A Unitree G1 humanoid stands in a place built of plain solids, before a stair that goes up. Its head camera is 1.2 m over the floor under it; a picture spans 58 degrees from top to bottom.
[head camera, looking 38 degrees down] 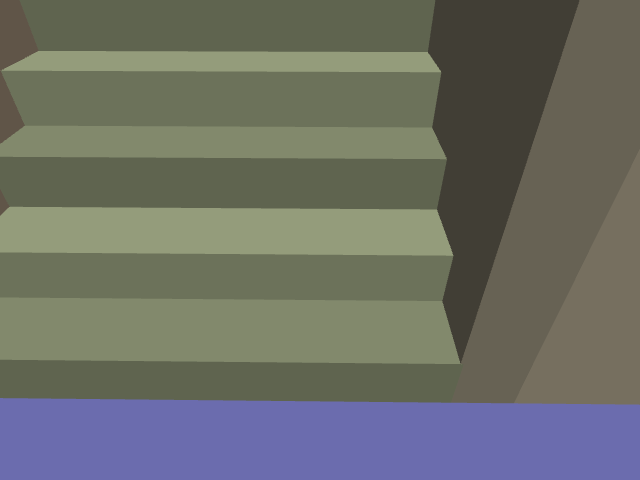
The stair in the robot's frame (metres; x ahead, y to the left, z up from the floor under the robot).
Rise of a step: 0.19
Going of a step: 0.24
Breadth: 1.45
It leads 1 degrees to the right of straight ahead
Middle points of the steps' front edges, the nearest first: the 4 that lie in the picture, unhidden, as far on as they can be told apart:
0.74 0.34 0.19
0.98 0.33 0.38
1.22 0.33 0.57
1.46 0.33 0.76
